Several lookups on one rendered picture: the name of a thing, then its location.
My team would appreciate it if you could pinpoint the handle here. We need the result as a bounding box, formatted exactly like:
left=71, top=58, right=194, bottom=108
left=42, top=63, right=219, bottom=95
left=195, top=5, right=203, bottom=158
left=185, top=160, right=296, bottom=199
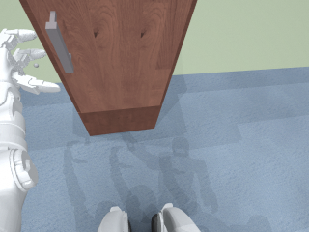
left=45, top=11, right=74, bottom=73

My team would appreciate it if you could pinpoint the left robot upper arm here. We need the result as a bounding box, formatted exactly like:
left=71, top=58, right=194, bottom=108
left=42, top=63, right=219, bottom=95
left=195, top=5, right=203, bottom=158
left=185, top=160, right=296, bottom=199
left=0, top=148, right=39, bottom=232

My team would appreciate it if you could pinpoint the robot right shin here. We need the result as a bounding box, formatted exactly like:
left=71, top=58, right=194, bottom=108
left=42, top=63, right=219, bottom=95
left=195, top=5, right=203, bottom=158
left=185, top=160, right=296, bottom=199
left=157, top=203, right=173, bottom=232

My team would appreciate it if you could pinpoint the robot left hand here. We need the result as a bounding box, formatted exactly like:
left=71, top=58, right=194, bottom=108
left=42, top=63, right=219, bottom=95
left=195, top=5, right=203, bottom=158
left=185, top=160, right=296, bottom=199
left=0, top=28, right=61, bottom=95

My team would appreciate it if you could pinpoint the cupboard door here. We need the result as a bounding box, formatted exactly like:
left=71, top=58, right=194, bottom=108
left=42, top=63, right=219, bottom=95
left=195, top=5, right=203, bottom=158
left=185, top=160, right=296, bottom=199
left=26, top=0, right=193, bottom=113

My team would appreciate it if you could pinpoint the robot left forearm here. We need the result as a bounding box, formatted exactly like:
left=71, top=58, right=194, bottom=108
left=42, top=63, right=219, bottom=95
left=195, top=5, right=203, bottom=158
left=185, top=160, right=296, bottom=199
left=0, top=81, right=28, bottom=153

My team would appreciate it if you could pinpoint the robot left thigh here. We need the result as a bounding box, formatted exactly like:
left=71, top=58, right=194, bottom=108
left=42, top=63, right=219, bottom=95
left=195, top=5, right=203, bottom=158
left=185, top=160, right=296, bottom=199
left=97, top=210, right=128, bottom=232

